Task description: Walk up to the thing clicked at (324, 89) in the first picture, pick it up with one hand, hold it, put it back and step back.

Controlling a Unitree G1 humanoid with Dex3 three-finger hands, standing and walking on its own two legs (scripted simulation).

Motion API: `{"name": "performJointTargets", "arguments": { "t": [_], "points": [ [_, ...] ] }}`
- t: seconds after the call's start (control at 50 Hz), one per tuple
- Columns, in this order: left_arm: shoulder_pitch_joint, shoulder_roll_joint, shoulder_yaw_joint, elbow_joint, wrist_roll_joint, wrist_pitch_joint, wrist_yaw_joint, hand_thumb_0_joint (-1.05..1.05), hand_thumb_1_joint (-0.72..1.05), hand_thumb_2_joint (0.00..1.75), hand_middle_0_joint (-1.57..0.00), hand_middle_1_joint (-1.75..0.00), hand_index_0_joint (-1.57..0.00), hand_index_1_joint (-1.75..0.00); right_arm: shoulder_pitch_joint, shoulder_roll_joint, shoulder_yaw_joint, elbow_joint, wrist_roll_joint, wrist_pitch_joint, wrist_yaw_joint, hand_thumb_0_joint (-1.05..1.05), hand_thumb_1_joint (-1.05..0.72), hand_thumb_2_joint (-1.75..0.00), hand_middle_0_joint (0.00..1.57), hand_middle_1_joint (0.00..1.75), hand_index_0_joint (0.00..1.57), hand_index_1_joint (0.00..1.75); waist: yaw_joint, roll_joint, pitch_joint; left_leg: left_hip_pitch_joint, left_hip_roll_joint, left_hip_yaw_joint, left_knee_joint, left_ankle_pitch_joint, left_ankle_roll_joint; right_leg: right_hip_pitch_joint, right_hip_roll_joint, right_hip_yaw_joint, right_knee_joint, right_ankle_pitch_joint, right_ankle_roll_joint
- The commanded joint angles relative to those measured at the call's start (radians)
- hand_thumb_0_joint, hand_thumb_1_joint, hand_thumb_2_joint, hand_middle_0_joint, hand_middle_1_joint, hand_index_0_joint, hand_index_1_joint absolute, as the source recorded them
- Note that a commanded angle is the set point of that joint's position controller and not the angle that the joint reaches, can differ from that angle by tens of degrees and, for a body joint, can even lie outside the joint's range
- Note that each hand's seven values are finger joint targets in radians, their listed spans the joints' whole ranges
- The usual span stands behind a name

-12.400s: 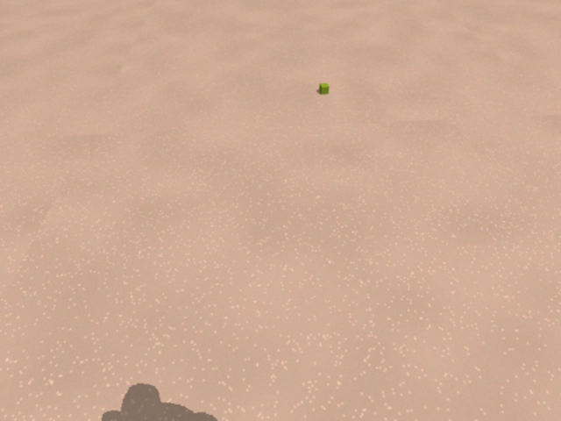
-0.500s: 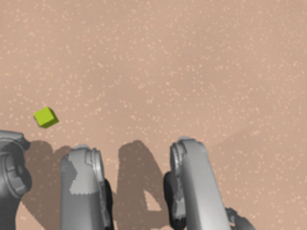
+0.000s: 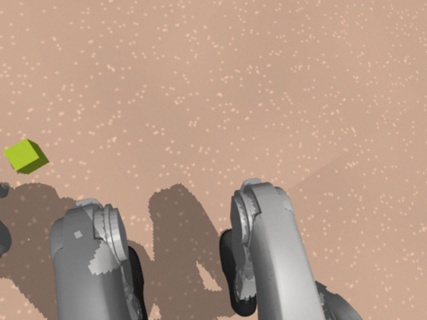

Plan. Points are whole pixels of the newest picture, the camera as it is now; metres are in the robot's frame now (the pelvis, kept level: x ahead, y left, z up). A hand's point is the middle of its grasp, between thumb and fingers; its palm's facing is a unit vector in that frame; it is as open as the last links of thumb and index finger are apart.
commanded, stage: rise first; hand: left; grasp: from above
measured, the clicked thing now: (27, 156) +0.44 +0.37 -0.29
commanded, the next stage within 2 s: none
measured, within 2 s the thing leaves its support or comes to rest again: neither
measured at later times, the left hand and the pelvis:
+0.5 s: hand out of the picture +0.37 +0.40 -0.17, palm faces -0.01 -0.44 -0.90, open 14.1 cm; pelvis +0.00 +0.00 -0.01, yaw -1 degrees
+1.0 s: hand out of the picture +0.39 +0.39 -0.18, palm faces -0.03 -0.42 -0.91, open 14.2 cm; pelvis +0.00 +0.00 -0.01, yaw -3 degrees
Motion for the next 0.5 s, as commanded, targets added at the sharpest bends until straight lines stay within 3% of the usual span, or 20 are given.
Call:
{"name": "performJointTargets", "arguments": {
  "t": [0.0, 0.04, 0.22, 0.36, 0.44, 0.48],
  "points": [
    [-0.203, 0.342, -0.017, -0.112, 0.039, 0.006, 0.042, 0.00, -0.55, 1.05, -0.08, -1.00, -0.06, -1.03, 0.219, -0.238, -0.062, -0.006, 0.007, -0.015, -0.001, 0.00, -0.90, -0.90, 0.20, 0.30, 0.20, 0.30, 0.010, 0.255, -0.676, 0.499, -0.020, 0.115, -0.220, 0.160, 0.040, 0.318, 0.026, -0.104, -0.247, 0.185, -0.048],
    [-0.202, 0.348, -0.010, -0.125, 0.032, 0.009, 0.040, 0.00, -0.55, 1.05, -0.08, -1.00, -0.06, -1.03, 0.218, -0.240, -0.060, -0.010, 0.009, -0.015, 0.001, 0.00, -0.90, -0.90, 0.20, 0.30, 0.20, 0.30, 0.018, 0.260, -0.667, 0.501, -0.019, 0.109, -0.226, 0.147, 0.039, 0.308, 0.027, -0.109, -0.243, 0.171, -0.051],
    [-0.231, 0.337, -0.041, -0.119, 0.036, 0.008, 0.033, 0.00, -0.56, 1.05, -0.09, -0.98, -0.06, -1.01, 0.238, -0.255, -0.046, -0.007, 0.006, -0.022, 0.010, 0.00, -0.90, -0.90, 0.20, 0.30, 0.20, 0.30, -0.009, 0.289, -0.646, 0.500, -0.016, 0.099, -0.210, 0.154, 0.037, 0.303, 0.032, -0.117, -0.229, 0.184, -0.053],
    [-0.225, 0.356, -0.027, -0.106, 0.035, 0.007, 0.049, 0.00, -0.57, 1.05, -0.10, -0.97, -0.06, -1.01, 0.239, -0.262, -0.038, -0.013, 0.004, -0.027, 0.015, 0.00, -0.90, -0.90, 0.20, 0.30, 0.20, 0.30, -0.010, 0.279, -0.633, 0.492, -0.017, 0.097, -0.204, 0.137, 0.037, 0.307, 0.034, -0.120, -0.239, 0.167, -0.052],
    [-0.238, 0.369, -0.029, -0.096, 0.041, 0.011, 0.054, 0.00, -0.56, 1.05, -0.10, -0.97, -0.06, -1.01, 0.249, -0.269, -0.033, -0.004, 0.000, -0.031, 0.019, 0.00, -0.90, -0.90, 0.20, 0.30, 0.20, 0.30, -0.026, 0.284, -0.621, 0.474, -0.017, 0.096, -0.200, 0.129, 0.039, 0.310, 0.033, -0.122, -0.238, 0.162, -0.050],
    [-0.232, 0.387, -0.011, -0.077, 0.040, 0.011, 0.059, 0.00, -0.59, 1.07, -0.12, -0.93, -0.06, -0.99, 0.257, -0.267, -0.028, 0.004, -0.001, -0.031, 0.021, 0.00, -0.90, -0.90, 0.20, 0.30, 0.20, 0.30, -0.023, 0.276, -0.627, 0.471, -0.018, 0.095, -0.195, 0.138, 0.039, 0.324, 0.034, -0.122, -0.239, 0.171, -0.048]
  ]
}}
